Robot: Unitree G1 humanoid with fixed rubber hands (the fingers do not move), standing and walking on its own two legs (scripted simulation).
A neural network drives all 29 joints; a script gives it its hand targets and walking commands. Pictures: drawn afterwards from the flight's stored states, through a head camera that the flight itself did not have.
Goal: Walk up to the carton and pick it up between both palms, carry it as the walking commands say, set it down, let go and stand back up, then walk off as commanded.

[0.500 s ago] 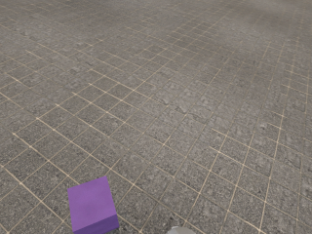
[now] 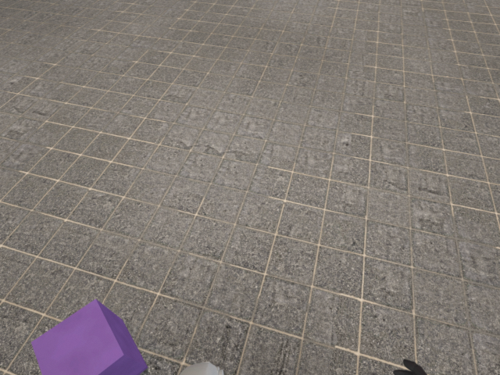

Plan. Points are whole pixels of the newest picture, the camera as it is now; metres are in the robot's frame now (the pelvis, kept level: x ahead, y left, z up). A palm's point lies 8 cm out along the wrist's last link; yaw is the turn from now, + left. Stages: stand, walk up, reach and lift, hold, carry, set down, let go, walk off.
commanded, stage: walk off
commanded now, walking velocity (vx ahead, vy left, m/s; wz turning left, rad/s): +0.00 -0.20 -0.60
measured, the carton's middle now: (94, 355) +0.26 +0.54 -0.64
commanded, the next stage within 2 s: stand in 0.10 s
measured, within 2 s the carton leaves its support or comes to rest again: neither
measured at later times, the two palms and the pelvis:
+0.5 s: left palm out of the picture +0.10 +0.13 -0.12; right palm out of the picture -0.06 -0.36 -0.14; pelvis -0.03 -0.09 +0.00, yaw -12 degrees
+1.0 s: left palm out of the picture +0.02 +0.12 -0.14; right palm out of the picture -0.07 -0.32 -0.12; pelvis -0.04 -0.09 +0.02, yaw -13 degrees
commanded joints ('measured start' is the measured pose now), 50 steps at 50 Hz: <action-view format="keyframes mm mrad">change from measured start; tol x32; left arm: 1 -30 140 26 -76 14 -3 -10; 50 146 -27 -15 200 -13 -56 56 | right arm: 1 185 -58 -14 9 8 -11 -31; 50 186 -16 14 202 -3 -85 0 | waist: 1 -55 -146 -151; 6 -75 280 -54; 19 -48 240 -119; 22 -23 -341 -154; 50 -19 8 0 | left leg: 1 192 -29 -57 -241 57 48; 6 446 551 -570 -836 384 206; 9 41 312 -280 -855 270 231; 20 242 162 -8 -466 559 105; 22 -26 0 30 -164 -141 5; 27 45 -31 -68 -64 73 37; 36 356 -52 -91 -740 337 66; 50 349 15 -163 -807 356 86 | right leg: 1 14 -261 334 -177 384 -179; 6 -488 14 120 500 -369 40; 10 -163 -47 105 694 -107 63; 21 317 -209 123 -254 213 66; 22 335 -421 353 -240 606 -8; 50 182 -126 51 -251 103 22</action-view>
